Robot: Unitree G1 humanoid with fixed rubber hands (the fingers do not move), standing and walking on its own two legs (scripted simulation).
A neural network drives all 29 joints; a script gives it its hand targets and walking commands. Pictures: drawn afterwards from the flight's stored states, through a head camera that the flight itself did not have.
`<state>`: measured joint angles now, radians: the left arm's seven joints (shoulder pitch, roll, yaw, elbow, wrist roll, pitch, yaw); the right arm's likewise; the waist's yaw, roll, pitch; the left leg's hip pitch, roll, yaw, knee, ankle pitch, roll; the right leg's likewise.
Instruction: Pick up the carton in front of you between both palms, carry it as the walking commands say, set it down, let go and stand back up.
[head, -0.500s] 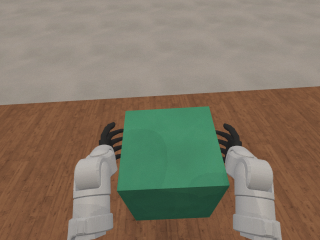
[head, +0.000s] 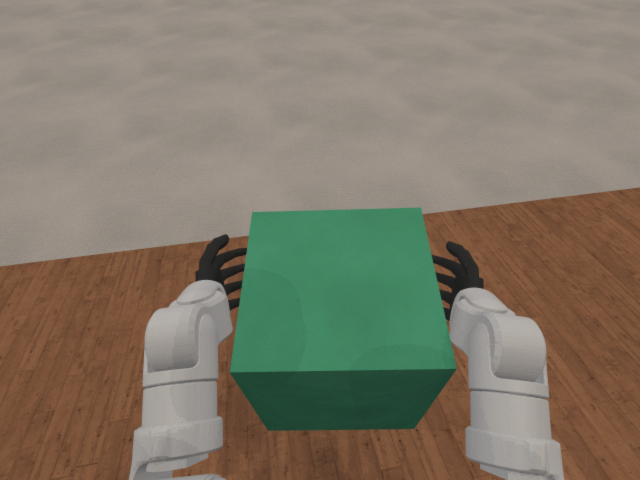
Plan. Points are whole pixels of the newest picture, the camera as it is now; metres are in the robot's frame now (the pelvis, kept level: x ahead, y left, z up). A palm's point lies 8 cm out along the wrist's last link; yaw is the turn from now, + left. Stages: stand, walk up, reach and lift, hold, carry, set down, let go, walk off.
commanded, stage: carry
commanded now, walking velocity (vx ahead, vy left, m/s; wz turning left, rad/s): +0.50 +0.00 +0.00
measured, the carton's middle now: (338, 327) +0.32 -0.01 +0.02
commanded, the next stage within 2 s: none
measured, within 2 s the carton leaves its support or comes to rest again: neither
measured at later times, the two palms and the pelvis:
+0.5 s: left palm (250, 167) +0.63 +0.14 +0.07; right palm (413, 164) +0.65 -0.17 +0.06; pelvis +0.31 -0.03 -0.04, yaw +2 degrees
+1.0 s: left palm (254, 101) +0.95 +0.16 +0.04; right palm (377, 100) +0.95 -0.14 +0.04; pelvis +0.63 +0.01 -0.08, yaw +0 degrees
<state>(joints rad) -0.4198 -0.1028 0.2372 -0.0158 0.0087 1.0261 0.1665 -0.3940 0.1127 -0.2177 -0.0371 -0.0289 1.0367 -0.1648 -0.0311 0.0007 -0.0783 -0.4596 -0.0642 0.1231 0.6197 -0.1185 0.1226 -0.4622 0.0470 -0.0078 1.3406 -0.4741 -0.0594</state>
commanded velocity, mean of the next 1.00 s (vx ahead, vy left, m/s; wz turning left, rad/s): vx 0.50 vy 0.00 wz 0.00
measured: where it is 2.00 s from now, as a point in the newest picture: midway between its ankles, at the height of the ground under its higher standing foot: (316, 262)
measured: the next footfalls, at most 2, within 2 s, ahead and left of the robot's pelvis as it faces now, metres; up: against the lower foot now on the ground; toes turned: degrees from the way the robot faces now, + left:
right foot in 0.42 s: +0.42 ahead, -0.07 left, -0.04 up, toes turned +0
left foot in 0.94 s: +0.75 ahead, +0.06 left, -0.08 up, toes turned +3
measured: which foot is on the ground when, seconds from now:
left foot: down 0.00-0.42, up 0.44-0.92, down 0.94-1.00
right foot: up 0.00-0.40, down 0.42-0.92, up 0.94-1.00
